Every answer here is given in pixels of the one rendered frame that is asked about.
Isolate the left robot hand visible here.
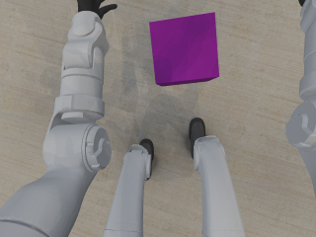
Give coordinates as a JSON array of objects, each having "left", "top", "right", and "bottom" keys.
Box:
[{"left": 77, "top": 0, "right": 118, "bottom": 20}]

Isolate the robot right foot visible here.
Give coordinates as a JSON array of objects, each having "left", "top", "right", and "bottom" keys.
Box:
[{"left": 189, "top": 118, "right": 205, "bottom": 159}]

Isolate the robot left thigh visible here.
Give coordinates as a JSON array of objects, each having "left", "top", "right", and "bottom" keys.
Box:
[{"left": 103, "top": 149, "right": 151, "bottom": 237}]

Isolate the robot right forearm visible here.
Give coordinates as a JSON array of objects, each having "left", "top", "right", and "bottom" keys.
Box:
[{"left": 299, "top": 0, "right": 316, "bottom": 101}]

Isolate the robot right upper arm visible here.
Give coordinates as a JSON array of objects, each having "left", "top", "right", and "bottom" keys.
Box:
[{"left": 285, "top": 98, "right": 316, "bottom": 197}]

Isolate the robot left forearm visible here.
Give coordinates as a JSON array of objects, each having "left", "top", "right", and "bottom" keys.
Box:
[{"left": 42, "top": 11, "right": 110, "bottom": 161}]

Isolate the robot left upper arm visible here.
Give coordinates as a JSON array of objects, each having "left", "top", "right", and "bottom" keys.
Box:
[{"left": 0, "top": 123, "right": 113, "bottom": 237}]

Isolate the carton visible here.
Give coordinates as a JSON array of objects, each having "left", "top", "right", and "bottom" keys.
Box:
[{"left": 149, "top": 12, "right": 219, "bottom": 87}]

